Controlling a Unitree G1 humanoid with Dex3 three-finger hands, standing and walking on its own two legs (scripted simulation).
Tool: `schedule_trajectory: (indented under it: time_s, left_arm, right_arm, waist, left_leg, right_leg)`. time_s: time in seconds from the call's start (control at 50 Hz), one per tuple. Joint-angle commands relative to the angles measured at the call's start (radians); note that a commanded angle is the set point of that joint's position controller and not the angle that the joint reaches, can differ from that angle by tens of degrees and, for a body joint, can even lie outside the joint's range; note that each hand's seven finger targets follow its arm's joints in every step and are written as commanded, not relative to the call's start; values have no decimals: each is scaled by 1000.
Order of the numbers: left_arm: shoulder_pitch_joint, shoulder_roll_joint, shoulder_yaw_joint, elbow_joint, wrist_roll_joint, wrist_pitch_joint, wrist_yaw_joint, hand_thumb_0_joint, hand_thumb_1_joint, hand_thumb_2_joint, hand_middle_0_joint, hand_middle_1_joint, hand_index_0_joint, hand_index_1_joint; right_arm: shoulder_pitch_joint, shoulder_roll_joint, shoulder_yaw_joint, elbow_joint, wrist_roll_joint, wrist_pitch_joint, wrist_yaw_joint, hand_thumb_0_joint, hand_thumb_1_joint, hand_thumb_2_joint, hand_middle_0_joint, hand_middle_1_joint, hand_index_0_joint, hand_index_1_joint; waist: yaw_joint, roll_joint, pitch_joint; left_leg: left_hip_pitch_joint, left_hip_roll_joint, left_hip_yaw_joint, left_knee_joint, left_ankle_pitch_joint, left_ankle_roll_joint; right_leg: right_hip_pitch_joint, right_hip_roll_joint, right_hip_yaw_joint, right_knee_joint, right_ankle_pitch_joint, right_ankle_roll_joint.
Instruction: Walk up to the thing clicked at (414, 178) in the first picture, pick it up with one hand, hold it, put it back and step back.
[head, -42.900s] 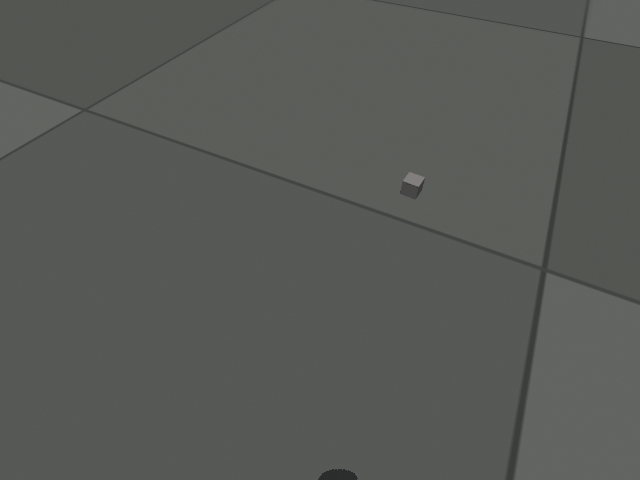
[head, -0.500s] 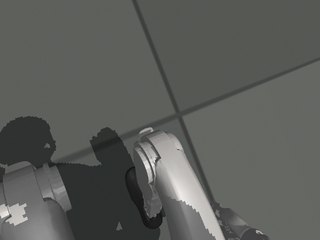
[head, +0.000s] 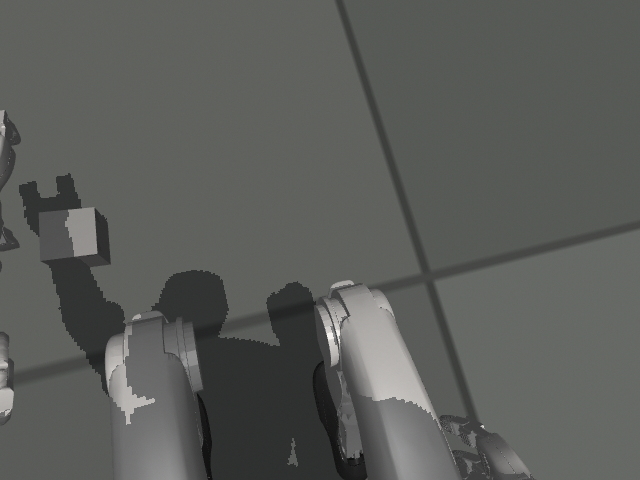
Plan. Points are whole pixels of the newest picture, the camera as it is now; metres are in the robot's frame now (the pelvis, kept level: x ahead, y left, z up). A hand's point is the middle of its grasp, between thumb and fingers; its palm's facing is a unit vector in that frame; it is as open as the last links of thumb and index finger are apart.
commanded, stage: withdraw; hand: left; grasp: from above
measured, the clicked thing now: (76, 240) +0.48 +0.30 -0.32
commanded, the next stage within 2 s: home in 0.38 s
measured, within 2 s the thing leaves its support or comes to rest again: neither
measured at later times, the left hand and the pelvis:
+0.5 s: hand (38, 232) +0.45 +0.31 -0.19, palm faces -0.42 -0.06 -0.90, open 13.3 cm; pelvis -0.01 +0.00 -0.03, yaw +0 degrees
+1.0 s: hand out of the picture +0.38 +0.29 -0.03, palm faces -0.30 -0.54 -0.79, open 9.0 cm; pelvis +0.01 +0.00 +0.09, yaw +3 degrees
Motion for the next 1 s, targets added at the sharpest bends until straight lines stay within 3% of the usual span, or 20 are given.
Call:
schedule_trajectory:
  time_s: [0.0,0.04,0.1,0.16,0.26,0.32,0.42,0.44,0.46,0.48,0.5,0.52,0.58,0.64,0.74,0.78,0.84,0.86,0.9,0.98]
  left_arm:
    - [-263,165,-12,-125,-29,-48,-89,0,-421,920,-178,-894,-169,-902]
    - [-246,236,28,-105,-24,-77,-98,0,-413,916,-184,-888,-176,-897]
    - [-271,235,22,-103,-3,-132,-91,0,-410,911,-187,-877,-178,-886]
    - [-297,258,32,-77,23,-176,-42,0,-417,911,-186,-883,-178,-891]
    - [-385,261,29,-10,83,-229,64,0,-408,901,-177,-888,-177,-887]
    - [-429,296,44,34,103,-245,128,0,-384,882,-187,-878,-192,-873]
    - [-444,371,118,59,159,-234,234,0,-363,859,-203,-864,-211,-854]
    - [-458,390,140,27,155,-225,250,0,-295,907,-247,-784,-220,-774]
    - [-451,402,152,14,154,-211,262,0,-334,837,-211,-863,-227,-845]
    - [-455,408,154,-5,148,-199,269,0,-254,910,-246,-783,-220,-765]
    - [-446,390,160,-28,141,-183,273,0,-322,830,-231,-833,-242,-819]
    - [-453,384,150,-49,130,-166,272,0,-260,906,-246,-753,-220,-739]
    - [-395,339,145,-44,81,-114,252,0,-166,878,-235,-619,-212,-640]
    - [-315,304,146,-96,8,-65,198,0,-46,849,-223,-557,-204,-574]
    - [-135,207,145,-315,-179,-2,57,0,313,855,-210,-440,-199,-449]
    - [-20,130,129,-401,-262,22,-8,0,471,816,-196,-365,-189,-370]
    - [121,93,149,-557,-377,52,-89,0,671,808,-186,-295,-185,-297]
    - [150,59,129,-639,-412,57,-112,0,727,814,-186,-283,-185,-284]
    - [234,21,127,-718,-481,69,-144,0,887,897,-199,-299,-199,-299]
    - [317,-25,138,-894,-592,84,-166,0,900,900,-200,-300,-200,-300]
  right_arm:
    - [218,-252,-85,-46,15,34,-52,0,-902,-903,200,300,200,300]
    - [199,-251,-78,-77,15,40,-67,0,-901,-902,200,300,200,300]
    - [199,-241,-58,-69,12,46,-82,0,-900,-901,200,300,200,300]
    - [190,-240,-45,-63,5,48,-89,0,-902,-901,200,300,200,300]
    - [196,-256,-27,-35,-22,40,-89,0,-899,-898,200,300,200,300]
    - [189,-263,-19,-30,-39,33,-87,0,-895,-896,200,300,200,300]
    - [199,-274,-21,-9,-67,6,-88,0,-896,-894,200,300,200,300]
    - [198,-281,-28,-5,-69,1,-88,0,-883,-894,199,299,199,299]
    - [199,-279,-31,-4,-71,-4,-86,0,-891,-891,200,300,200,300]
    - [195,-279,-36,-6,-72,-9,-84,0,-884,-895,199,299,199,299]
    - [203,-277,-39,-6,-73,-12,-81,0,-893,-892,200,299,200,299]
    - [204,-275,-48,-10,-67,-16,-80,0,-884,-894,199,299,199,299]
    - [226,-272,-64,5,-55,-21,-71,0,-886,-895,199,299,199,299]
    - [252,-251,-83,9,-33,-17,-63,0,-888,-896,199,299,199,299]
    - [264,-229,-139,-19,26,5,-52,0,-894,-898,200,299,199,299]
    - [246,-220,-149,-40,49,19,-56,0,-897,-898,200,300,199,300]
    - [208,-206,-154,-79,70,38,-73,0,-899,-899,200,300,200,300]
    - [194,-198,-154,-100,75,41,-78,0,-900,-900,200,300,200,300]
    - [164,-185,-154,-123,85,44,-87,0,-900,-900,200,300,200,300]
    - [116,-171,-162,-169,98,37,-111,0,-900,-900,200,300,200,300]
  waist:
    - [-50,101,-479]
    - [-27,76,-486]
    - [-20,117,-504]
    - [-15,162,-522]
    - [-56,232,-518]
    - [-60,262,-525]
    - [-58,358,-584]
    - [-48,360,-611]
    - [-45,383,-629]
    - [-44,391,-657]
    - [-44,407,-694]
    - [-40,409,-720]
    - [-30,393,-753]
    - [14,356,-796]
    - [73,295,-856]
    - [66,243,-786]
    - [90,155,-737]
    - [93,156,-736]
    - [98,129,-686]
    - [119,135,-658]
  left_leg:
    - [371,-17,100,-253,133,57]
    - [361,-19,109,-261,105,58]
    - [384,-18,111,-267,108,53]
    - [422,-12,109,-266,112,50]
    - [444,-13,101,-238,98,42]
    - [429,-14,96,-210,73,35]
    - [494,-13,97,-198,82,26]
    - [505,-12,101,-195,87,27]
    - [516,-12,100,-200,86,25]
    - [516,-7,104,-187,93,28]
    - [537,-12,107,-196,107,28]
    - [550,-8,106,-199,108,29]
    - [557,-8,110,-214,143,32]
    - [563,-11,125,-243,173,42]
    - [648,-11,121,-342,242,45]
    - [640,-10,102,-389,233,46]
    - [646,-5,101,-429,238,55]
    - [646,-6,99,-459,224,55]
    - [670,0,93,-503,199,57]
    - [758,7,89,-605,121,52]
  right_leg:
    - [349,19,-65,-316,188,-95]
    - [372,20,-54,-328,142,-94]
    - [350,17,-57,-309,146,-94]
    - [323,20,-62,-283,160,-91]
    - [247,21,-86,-239,147,-93]
    - [224,23,-76,-216,101,-96]
    - [192,17,-101,-168,121,-97]
    - [180,14,-106,-165,128,-94]
    - [178,12,-107,-157,126,-98]
    - [184,14,-100,-157,136,-97]
    - [195,9,-107,-157,158,-96]
    - [193,11,-104,-158,162,-97]
    - [225,11,-104,-171,205,-96]
    - [311,15,-89,-225,229,-91]
    - [443,10,-63,-304,280,-89]
    - [451,6,-60,-341,278,-87]
    - [506,7,-40,-413,286,-86]
    - [530,6,-35,-436,276,-85]
    - [559,2,-25,-483,256,-84]
    - [607,-6,-10,-573,182,-89]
